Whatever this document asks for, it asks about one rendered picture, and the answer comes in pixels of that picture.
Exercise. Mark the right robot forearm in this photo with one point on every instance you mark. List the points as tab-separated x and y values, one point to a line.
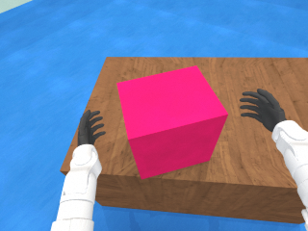
292	141

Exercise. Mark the pedestal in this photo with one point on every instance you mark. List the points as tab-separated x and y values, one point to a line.
246	176

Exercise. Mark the robot right hand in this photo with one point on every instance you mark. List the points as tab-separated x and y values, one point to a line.
268	111

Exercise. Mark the robot left hand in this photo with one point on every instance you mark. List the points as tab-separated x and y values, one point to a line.
85	131

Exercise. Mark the carton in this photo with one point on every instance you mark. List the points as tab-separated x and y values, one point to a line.
172	119

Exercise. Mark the left robot forearm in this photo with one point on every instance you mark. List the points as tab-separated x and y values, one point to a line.
79	191

